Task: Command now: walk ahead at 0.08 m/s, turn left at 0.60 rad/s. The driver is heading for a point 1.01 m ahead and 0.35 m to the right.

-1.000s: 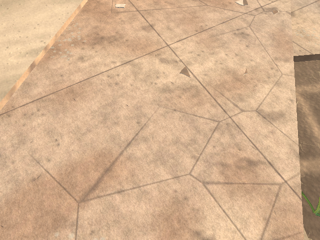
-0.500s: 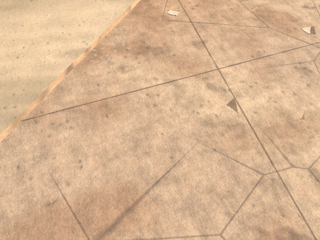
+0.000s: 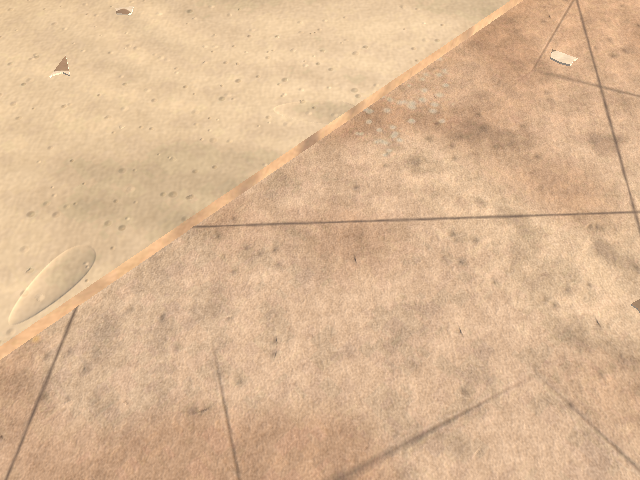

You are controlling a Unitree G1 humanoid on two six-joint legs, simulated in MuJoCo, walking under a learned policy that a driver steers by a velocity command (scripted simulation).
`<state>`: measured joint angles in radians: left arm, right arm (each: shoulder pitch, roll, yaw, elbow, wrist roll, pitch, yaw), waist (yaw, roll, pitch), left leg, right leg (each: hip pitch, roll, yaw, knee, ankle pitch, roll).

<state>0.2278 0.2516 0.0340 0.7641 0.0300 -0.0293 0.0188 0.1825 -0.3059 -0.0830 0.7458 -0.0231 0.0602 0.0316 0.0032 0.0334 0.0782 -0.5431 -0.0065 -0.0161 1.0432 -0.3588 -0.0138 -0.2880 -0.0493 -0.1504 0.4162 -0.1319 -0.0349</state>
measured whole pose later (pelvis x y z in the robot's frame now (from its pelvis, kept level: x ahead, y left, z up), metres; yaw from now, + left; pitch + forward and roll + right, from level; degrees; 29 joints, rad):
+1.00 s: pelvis -0.02 +0.02 +0.00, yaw -21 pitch +1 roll +1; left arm 0.25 0.30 0.07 0.70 0.02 0.05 -0.01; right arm 0.17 -0.28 -0.05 0.74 -0.01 0.05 -0.02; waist 0.03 0.00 0.05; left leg -0.42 -0.02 -0.06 0.81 -0.39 -0.04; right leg -0.25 0.12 0.16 0.46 -0.21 -0.07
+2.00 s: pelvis +0.19 -0.05 -0.02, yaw -31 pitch +1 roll +0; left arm 0.44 0.25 0.02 0.99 0.01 -0.06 0.00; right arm 0.07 -0.26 -0.03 0.75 -0.04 -0.05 0.02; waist 0.05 -0.01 0.07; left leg -0.46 -0.02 0.10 0.61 -0.15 0.09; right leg -0.04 0.04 0.04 0.85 -0.48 -0.06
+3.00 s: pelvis +0.68 -0.34 -0.01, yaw -23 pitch +1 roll -1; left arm 0.40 0.20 0.03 1.04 0.03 -0.10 0.02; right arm 0.06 -0.21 -0.02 0.85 -0.03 -0.03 0.04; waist 0.04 0.02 0.06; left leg -0.54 0.02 0.10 0.60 -0.10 0.11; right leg 0.14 0.05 -0.20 0.22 -0.37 -0.03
